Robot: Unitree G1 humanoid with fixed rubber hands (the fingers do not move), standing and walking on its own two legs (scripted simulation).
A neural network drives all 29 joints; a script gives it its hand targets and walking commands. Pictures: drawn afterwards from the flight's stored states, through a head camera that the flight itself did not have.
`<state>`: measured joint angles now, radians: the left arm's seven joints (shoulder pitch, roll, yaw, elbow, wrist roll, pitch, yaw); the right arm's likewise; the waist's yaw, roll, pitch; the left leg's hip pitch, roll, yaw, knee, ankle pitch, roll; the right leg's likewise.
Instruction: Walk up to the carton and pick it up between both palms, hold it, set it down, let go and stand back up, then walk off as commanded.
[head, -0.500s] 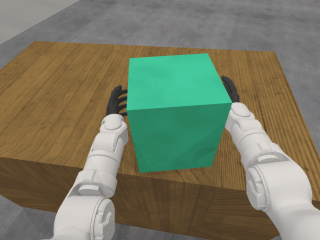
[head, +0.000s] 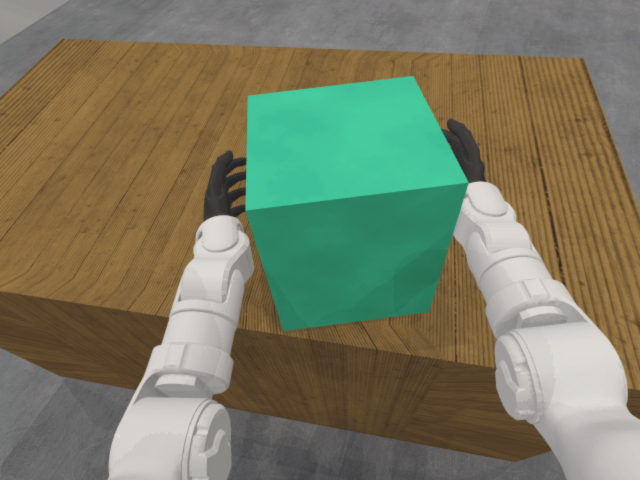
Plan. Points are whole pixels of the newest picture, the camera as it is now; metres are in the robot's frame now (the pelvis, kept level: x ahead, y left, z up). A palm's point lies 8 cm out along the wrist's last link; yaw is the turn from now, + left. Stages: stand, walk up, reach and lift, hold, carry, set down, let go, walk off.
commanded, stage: set down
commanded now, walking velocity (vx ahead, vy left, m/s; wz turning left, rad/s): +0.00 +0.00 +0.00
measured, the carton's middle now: (344, 211) +0.45 +0.06 +0.06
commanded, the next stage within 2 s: none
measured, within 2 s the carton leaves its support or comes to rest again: rests again in 0.12 s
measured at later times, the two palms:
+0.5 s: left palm (216, 224) +0.37 +0.20 +0.11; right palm (498, 193) +0.48 -0.13 +0.09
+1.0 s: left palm (212, 252) +0.34 +0.20 +0.09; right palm (535, 228) +0.44 -0.17 +0.08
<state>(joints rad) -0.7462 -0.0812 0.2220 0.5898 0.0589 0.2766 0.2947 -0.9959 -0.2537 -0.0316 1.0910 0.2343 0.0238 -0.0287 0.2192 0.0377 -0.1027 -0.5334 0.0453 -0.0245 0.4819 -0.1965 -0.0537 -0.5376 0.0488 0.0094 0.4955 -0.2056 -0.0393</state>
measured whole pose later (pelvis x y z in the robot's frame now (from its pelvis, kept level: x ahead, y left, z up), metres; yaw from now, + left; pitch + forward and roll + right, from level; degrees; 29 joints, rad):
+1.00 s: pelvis -0.03 +0.00 +0.00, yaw +0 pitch +12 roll +0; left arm -0.63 -0.09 0.22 0.49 0.04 0.29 0.28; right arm -0.85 -0.42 -0.01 1.04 0.23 0.02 0.09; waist 0.19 0.03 -0.09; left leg -0.54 0.05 -0.02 0.48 -0.16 -0.05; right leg -0.54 0.05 0.01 0.50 -0.17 -0.04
